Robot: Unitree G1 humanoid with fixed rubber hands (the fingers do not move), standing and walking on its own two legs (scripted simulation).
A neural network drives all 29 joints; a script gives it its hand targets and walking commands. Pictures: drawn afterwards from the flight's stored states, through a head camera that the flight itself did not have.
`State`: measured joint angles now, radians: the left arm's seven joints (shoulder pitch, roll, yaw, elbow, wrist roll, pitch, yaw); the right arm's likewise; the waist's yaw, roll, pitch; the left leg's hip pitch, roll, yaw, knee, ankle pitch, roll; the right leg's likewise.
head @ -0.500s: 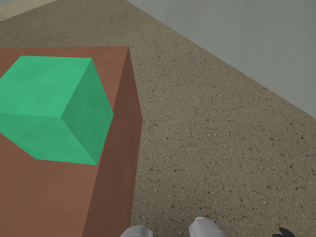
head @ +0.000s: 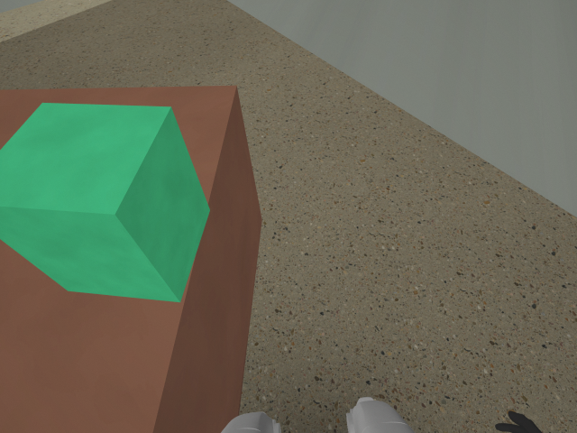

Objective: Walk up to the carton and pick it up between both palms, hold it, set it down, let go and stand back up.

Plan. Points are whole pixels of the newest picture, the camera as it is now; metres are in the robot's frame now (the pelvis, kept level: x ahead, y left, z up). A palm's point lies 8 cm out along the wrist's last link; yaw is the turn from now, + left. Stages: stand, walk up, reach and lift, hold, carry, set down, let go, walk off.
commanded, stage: walk up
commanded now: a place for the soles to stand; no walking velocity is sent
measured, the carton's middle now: (114, 207) +0.44 +0.31 +0.04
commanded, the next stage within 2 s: none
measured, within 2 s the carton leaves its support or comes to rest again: neither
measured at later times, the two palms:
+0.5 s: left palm out of the picture +0.04 +0.34 -0.11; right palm out of the picture +0.09 -0.29 -0.11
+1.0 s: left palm out of the picture +0.04 +0.33 -0.11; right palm out of the picture +0.09 -0.29 -0.12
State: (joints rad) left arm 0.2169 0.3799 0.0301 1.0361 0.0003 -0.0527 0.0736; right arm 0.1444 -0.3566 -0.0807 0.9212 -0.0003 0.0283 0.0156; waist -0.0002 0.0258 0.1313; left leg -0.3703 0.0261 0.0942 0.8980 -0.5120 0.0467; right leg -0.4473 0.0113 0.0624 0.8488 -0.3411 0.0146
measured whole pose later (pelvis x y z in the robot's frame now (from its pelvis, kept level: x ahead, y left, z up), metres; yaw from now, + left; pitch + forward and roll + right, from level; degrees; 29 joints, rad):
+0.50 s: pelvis +0.01 +0.02 +0.00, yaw +0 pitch -2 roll -1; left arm 0.21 0.40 0.02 1.04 0.00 -0.04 0.08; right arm 0.14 -0.36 -0.08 0.96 0.00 0.03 0.02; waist 0.00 0.00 0.13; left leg -0.37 0.01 0.10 0.89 -0.49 0.07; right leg -0.45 0.01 0.07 0.89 -0.48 0.01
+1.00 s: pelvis +0.00 +0.01 +0.00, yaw +0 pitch -3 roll -1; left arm 0.21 0.39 0.02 1.05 0.00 -0.04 0.08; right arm 0.14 -0.36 -0.08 0.94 0.00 0.03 0.02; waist 0.00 0.03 0.13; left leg -0.37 0.02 0.10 0.89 -0.48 0.06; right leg -0.45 0.01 0.06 0.87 -0.43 0.02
